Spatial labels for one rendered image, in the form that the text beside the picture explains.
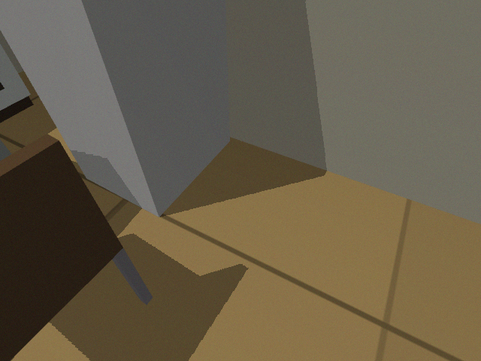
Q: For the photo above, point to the chair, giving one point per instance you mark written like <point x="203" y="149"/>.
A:
<point x="54" y="240"/>

